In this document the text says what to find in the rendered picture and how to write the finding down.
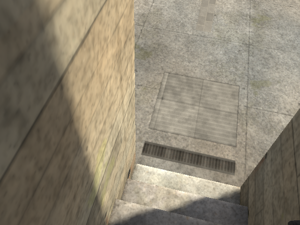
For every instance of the stairs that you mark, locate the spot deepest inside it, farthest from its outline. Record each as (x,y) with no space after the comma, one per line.
(158,197)

